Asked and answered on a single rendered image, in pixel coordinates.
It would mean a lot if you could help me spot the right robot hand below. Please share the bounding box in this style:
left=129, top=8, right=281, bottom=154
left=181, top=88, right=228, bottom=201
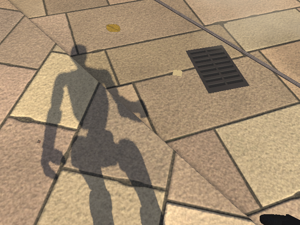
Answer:
left=260, top=214, right=300, bottom=225

